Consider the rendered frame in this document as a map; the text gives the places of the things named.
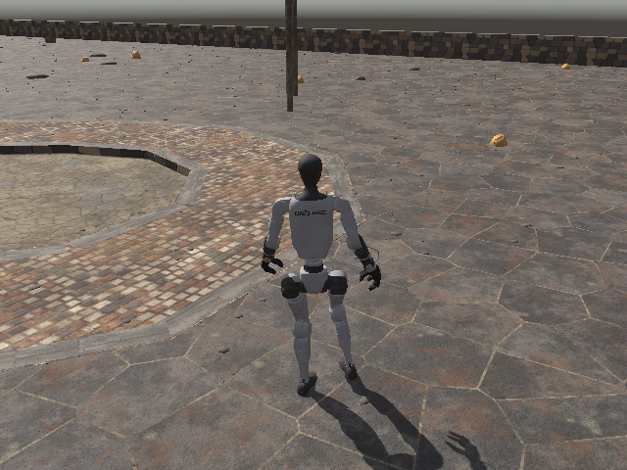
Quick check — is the robot right foot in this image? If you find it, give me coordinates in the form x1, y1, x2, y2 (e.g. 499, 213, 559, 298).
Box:
339, 357, 358, 380

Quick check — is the robot foot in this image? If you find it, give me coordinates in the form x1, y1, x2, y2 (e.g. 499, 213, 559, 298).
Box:
297, 372, 317, 396
339, 357, 358, 380

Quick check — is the robot left forearm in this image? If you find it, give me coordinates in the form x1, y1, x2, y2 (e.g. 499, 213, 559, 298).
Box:
263, 234, 276, 262

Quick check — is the robot left foot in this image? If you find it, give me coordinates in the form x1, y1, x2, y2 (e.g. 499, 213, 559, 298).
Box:
297, 372, 317, 396

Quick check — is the robot right upper arm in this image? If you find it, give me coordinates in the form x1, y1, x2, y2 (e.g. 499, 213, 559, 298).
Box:
331, 196, 362, 250

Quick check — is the left robot hand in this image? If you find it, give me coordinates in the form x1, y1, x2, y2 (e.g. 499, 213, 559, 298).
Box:
261, 258, 283, 274

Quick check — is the robot right forearm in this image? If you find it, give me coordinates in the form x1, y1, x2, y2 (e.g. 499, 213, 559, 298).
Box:
354, 234, 376, 272

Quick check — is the robot left upper arm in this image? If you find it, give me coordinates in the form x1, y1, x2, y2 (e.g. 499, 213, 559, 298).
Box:
265, 197, 291, 250

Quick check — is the right robot hand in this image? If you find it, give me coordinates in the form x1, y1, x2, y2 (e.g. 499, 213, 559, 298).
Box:
360, 264, 381, 291

